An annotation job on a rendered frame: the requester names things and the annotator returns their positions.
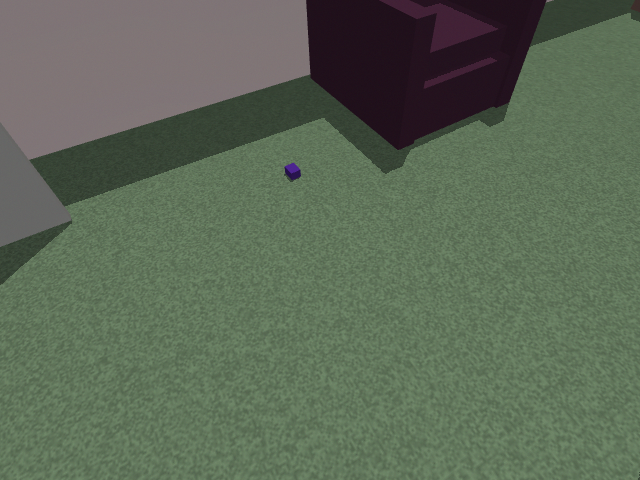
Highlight armchair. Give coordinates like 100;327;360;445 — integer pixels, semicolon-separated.
306;0;547;150

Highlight small box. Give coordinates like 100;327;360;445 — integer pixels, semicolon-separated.
284;163;301;180

